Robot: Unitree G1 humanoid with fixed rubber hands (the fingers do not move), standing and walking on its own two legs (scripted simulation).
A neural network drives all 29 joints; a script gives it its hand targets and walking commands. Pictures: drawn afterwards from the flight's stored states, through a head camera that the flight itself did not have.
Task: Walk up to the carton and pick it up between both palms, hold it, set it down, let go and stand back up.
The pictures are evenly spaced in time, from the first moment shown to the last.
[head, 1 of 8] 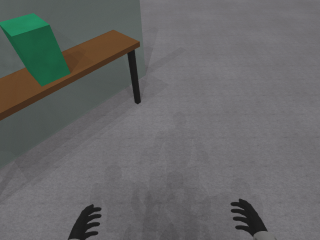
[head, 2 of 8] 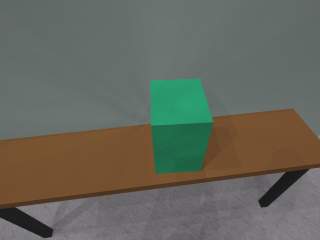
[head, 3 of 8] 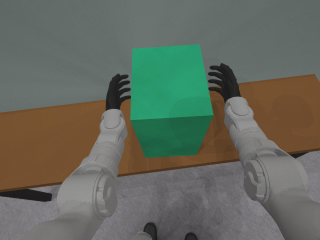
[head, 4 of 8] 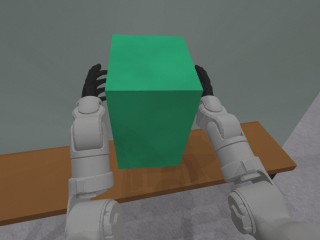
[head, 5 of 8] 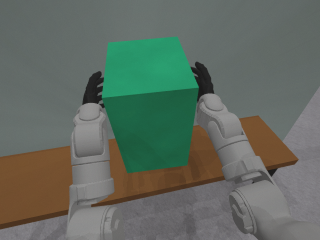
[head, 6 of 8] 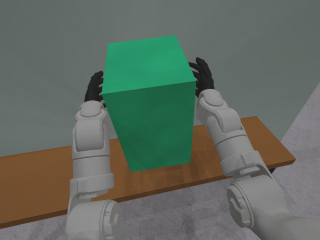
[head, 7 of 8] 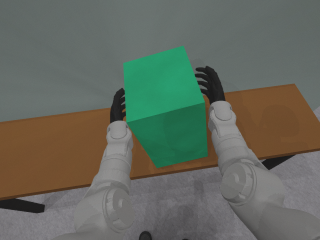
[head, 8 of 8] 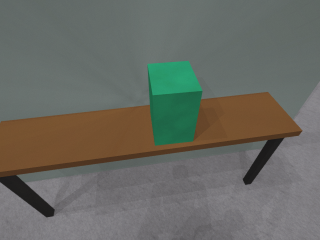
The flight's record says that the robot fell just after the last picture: no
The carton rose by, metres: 0.24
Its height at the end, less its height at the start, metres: +0.00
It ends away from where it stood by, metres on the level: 0.02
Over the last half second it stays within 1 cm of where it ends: yes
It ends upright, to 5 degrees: yes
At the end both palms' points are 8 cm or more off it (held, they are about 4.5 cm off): yes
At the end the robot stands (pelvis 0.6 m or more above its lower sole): yes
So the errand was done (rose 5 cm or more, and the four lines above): yes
